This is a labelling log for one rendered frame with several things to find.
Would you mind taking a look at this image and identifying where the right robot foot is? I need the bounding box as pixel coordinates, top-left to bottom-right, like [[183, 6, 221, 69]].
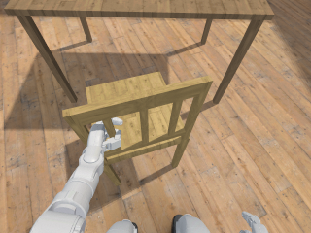
[[172, 214, 183, 233]]

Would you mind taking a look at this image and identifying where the left robot forearm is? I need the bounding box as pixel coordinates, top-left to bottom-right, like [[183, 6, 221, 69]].
[[29, 145, 104, 233]]

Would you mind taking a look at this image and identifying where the robot left thigh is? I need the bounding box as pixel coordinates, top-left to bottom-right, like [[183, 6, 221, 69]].
[[106, 221, 138, 233]]

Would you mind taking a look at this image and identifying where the chair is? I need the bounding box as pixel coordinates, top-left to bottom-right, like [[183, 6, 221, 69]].
[[62, 71, 213, 186]]

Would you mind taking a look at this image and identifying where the table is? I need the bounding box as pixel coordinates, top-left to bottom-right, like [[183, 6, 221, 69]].
[[4, 0, 274, 104]]

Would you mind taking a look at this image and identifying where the robot right hand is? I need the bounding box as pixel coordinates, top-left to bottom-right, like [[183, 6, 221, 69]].
[[239, 211, 268, 233]]

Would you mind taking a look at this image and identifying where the robot left upper arm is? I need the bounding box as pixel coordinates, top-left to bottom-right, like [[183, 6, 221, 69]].
[[32, 210, 86, 233]]

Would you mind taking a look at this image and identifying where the robot left hand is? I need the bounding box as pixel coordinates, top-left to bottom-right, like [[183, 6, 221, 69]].
[[86, 117, 123, 152]]

